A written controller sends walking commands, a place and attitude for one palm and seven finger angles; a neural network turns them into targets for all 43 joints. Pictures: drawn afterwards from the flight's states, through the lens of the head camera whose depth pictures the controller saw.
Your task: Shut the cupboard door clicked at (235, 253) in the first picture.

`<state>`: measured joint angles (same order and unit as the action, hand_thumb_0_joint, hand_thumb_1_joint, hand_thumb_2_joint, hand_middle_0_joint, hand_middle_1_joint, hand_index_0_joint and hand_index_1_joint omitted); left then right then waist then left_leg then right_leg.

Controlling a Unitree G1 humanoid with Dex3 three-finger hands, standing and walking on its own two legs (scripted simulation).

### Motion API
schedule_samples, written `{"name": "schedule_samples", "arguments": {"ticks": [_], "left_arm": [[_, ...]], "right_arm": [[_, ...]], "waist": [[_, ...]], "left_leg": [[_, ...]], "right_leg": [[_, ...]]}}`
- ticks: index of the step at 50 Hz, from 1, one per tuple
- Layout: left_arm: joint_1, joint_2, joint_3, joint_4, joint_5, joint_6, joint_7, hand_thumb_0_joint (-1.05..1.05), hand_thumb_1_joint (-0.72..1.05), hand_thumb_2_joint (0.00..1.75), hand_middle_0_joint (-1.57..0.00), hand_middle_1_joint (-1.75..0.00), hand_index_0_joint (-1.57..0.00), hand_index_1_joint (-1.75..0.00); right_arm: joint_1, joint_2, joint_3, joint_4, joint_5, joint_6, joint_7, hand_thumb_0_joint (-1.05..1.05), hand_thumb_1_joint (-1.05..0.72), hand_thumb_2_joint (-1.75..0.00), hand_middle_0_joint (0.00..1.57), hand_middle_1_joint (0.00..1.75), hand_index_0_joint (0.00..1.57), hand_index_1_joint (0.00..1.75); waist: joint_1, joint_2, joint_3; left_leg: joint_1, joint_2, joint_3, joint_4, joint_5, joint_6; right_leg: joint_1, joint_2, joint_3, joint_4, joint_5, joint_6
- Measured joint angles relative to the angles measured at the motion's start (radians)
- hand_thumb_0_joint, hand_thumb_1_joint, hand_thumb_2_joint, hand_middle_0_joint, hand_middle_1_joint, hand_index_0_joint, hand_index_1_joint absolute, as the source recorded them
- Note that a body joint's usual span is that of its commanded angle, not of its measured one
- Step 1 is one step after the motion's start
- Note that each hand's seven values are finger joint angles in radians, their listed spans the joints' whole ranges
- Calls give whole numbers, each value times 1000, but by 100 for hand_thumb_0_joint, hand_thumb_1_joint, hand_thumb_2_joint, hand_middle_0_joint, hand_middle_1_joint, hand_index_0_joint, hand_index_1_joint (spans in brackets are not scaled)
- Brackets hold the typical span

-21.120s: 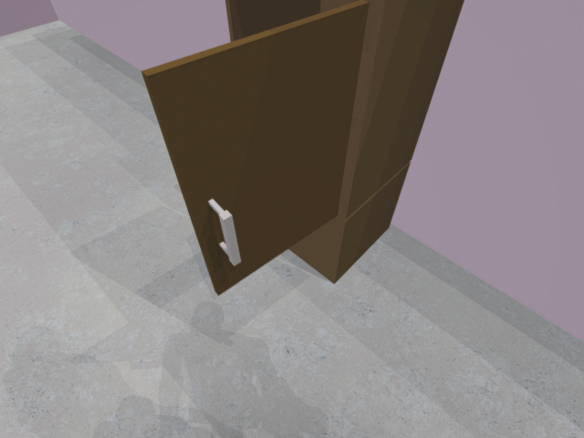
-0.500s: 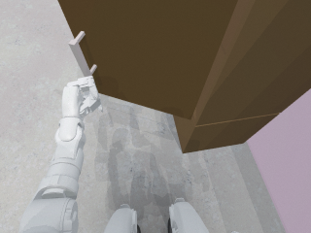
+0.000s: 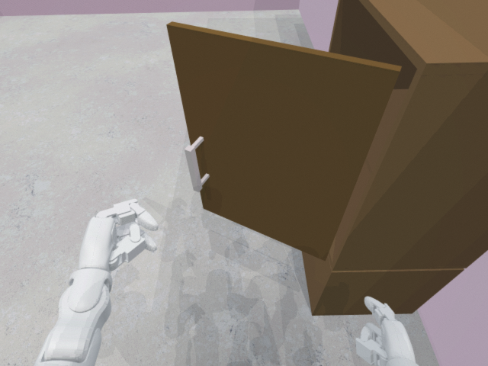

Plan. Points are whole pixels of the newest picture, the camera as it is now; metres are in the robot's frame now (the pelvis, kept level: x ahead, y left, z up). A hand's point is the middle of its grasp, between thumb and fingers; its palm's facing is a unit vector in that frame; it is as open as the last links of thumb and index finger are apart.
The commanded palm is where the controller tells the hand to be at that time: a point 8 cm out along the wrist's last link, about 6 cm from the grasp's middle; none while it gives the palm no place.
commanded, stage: draw the hand back to the body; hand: left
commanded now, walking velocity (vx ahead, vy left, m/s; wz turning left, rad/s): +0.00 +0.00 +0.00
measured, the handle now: (198, 165) +0.61 +0.17 -0.08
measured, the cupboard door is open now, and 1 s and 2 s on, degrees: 62 62 62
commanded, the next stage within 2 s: step back with the hand held close in 0.84 s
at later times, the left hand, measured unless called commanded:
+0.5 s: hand (18, 257) +0.20 +0.27 +0.18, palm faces +0.45 -0.77 -0.45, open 6.4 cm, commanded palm +0.15 +0.30 +0.19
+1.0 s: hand (23, 263) +0.19 +0.26 +0.18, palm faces +0.45 -0.79 -0.42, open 7.4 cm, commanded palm +0.14 +0.29 +0.19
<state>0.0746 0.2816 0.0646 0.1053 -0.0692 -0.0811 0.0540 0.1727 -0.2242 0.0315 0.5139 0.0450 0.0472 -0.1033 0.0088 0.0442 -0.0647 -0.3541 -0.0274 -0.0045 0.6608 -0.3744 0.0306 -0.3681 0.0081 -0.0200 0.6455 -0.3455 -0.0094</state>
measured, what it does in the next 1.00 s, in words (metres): stands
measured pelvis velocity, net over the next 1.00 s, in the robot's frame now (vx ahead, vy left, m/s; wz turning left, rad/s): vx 0.00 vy -0.01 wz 0.00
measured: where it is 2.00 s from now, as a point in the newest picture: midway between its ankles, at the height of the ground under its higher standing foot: outside the picture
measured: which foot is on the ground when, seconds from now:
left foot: down 0.00-1.00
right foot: down 0.00-1.00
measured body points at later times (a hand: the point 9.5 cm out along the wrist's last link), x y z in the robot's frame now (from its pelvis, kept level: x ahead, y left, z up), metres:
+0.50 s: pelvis +0.02 +0.00 +0.02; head +0.00 -0.03 +0.47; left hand +0.17 +0.31 +0.21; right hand +0.20 -0.21 -0.08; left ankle -0.02 +0.10 -0.72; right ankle -0.01 -0.11 -0.72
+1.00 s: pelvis +0.00 -0.01 +0.02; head -0.02 -0.04 +0.47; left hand +0.16 +0.30 +0.21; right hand +0.18 -0.22 -0.07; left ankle -0.02 +0.10 -0.72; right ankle -0.01 -0.11 -0.72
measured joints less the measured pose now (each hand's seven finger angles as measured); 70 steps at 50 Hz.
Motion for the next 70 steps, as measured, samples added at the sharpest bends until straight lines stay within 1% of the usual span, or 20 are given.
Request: {"name": "schedule_samples", "arguments": {"ticks": [3,6,10,14,19,26,28,31,35,39,45,49,50,54,57,60,64,67,70], "left_arm": [[42,7,19,-62,4,34,20,2,90,90,-99,-115,-98,-115],[93,11,39,-134,5,53,29,2,90,90,-91,-106,-90,-106],[171,16,73,-229,6,62,31,2,90,90,-80,-95,-79,-94],[238,29,120,-304,6,66,29,2,90,90,-69,-83,-68,-83],[318,55,193,-397,3,61,34,2,89,90,-55,-68,-55,-68],[409,91,292,-503,-1,28,44,2,89,90,-37,-47,-36,-47],[409,87,302,-502,-1,18,48,2,89,90,-32,-42,-32,-42],[389,70,295,-478,1,14,50,2,89,90,-28,-37,-27,-37],[373,51,273,-457,4,16,49,2,89,90,-24,-33,-23,-33],[381,53,259,-471,5,12,47,2,89,90,-22,-32,-22,-31],[382,71,275,-478,3,-3,43,2,89,90,-22,-31,-21,-30],[383,68,280,-475,2,-5,43,2,89,90,-22,-30,-21,-30],[379,70,285,-469,5,-12,41,2,89,90,-22,-30,-21,-30],[397,76,320,-454,6,-67,49,2,89,90,-22,-30,-21,-30],[430,78,318,-466,7,-89,52,2,89,90,-21,-30,-21,-30],[458,89,310,-485,6,-91,53,2,89,90,-21,-30,-21,-30],[476,122,320,-516,3,-82,55,2,89,90,-22,-30,-21,-30],[480,145,338,-536,1,-79,59,2,89,90,-22,-30,-21,-30],[479,156,350,-550,2,-81,64,2,89,90,-22,-30,-21,-30]], "right_arm": [[-12,6,16,9,-5,-16,-2,1,-91,-89,20,30,20,30],[-13,11,28,21,-13,-35,5,1,-91,-89,20,30,20,30],[-7,16,35,39,-24,-53,17,1,-90,-89,20,30,20,30],[4,17,32,59,-31,-63,25,1,-90,-89,20,30,20,30],[21,10,19,85,-36,-80,31,1,-90,-89,20,30,20,30],[38,-6,-5,110,-35,-108,32,1,-90,-89,20,30,20,30],[37,-11,-11,113,-34,-113,32,1,-90,-89,20,30,20,30],[34,-16,-14,119,-34,-116,28,1,-90,-89,20,30,20,30],[29,-13,-13,124,-35,-126,23,1,-90,-89,20,30,20,30],[31,-5,-9,124,-36,-142,20,1,-90,-89,20,30,20,30],[32,5,-6,125,-36,-151,22,1,-90,-89,20,30,20,30],[33,3,-8,126,-37,-150,25,1,-90,-89,20,30,20,30],[35,0,-7,119,-33,-144,27,1,-90,-89,20,30,20,30],[24,-15,-17,108,-35,-113,38,1,-90,-89,20,30,20,30],[15,-27,-36,107,-34,-87,36,1,-90,-89,20,30,20,30],[13,-37,-51,101,-32,-61,25,1,-90,-89,20,30,20,30],[12,-40,-59,77,-29,-33,11,1,-90,-89,20,30,20,30],[9,-33,-57,61,-28,-22,8,1,-91,-89,20,30,20,30],[6,-24,-50,47,-29,-21,7,1,-91,-89,20,30,20,30]], "waist": [[16,9,16],[28,19,26],[39,30,34],[47,36,42],[53,41,45],[61,47,42],[63,48,46],[66,47,53],[62,38,60],[56,31,59],[50,29,61],[49,34,62],[47,38,63],[19,55,40],[5,54,34],[-2,43,37],[-5,23,48],[-7,10,51],[-8,0,50]], "left_leg": [[71,-2,-6,-61,22,0],[131,-5,-10,-115,41,1],[191,-8,-10,-172,60,3],[226,-8,-9,-206,72,3],[247,-7,-9,-224,79,3],[257,-5,-8,-226,81,2],[257,-7,-9,-226,84,2],[256,-9,-10,-226,90,2],[257,-7,-8,-227,96,0],[262,-2,-5,-226,96,-3],[265,6,-1,-227,97,-8],[265,7,1,-231,100,-8],[259,8,-2,-227,99,-8],[183,15,-14,-181,87,-5],[145,9,-10,-167,85,0],[127,-3,0,-170,92,8],[109,-17,14,-169,101,17],[93,-22,23,-160,106,23],[74,-23,30,-148,111,27]], "right_leg": [[74,-2,-5,-63,21,1],[135,-5,-7,-117,38,3],[193,-8,-6,-170,55,6],[227,-8,-5,-202,67,6],[249,-6,-5,-222,74,6],[259,-5,-4,-226,78,6],[259,-6,-4,-223,79,6],[256,-8,-6,-217,81,6],[254,-7,-5,-213,84,3],[257,-2,-1,-214,88,-1],[261,6,2,-220,94,-5],[260,7,4,-223,96,-6],[258,8,1,-225,97,-6],[208,15,-12,-228,108,-5],[170,9,-9,-216,109,1],[140,-4,1,-197,106,12],[107,-18,14,-168,103,23],[85,-23,23,-151,107,28],[64,-24,29,-137,113,31]]}}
